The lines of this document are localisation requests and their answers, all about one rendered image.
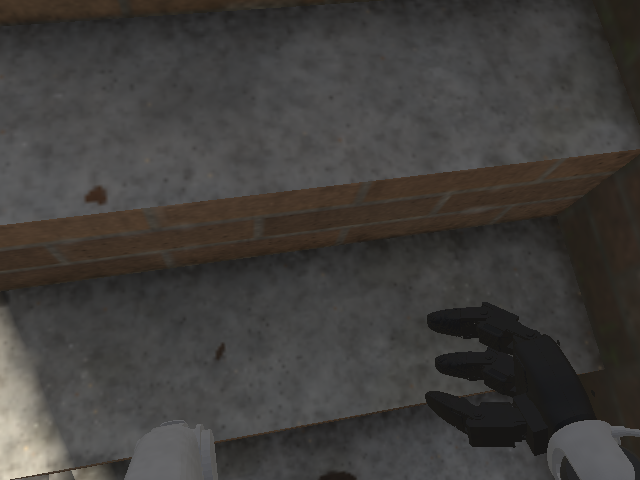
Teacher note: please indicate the left robot thigh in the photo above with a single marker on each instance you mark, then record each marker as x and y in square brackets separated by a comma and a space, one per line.
[174, 452]

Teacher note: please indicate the right robot hand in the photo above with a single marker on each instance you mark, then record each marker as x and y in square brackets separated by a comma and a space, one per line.
[547, 393]

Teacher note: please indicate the robot right forearm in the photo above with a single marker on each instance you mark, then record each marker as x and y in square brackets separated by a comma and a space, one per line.
[586, 450]

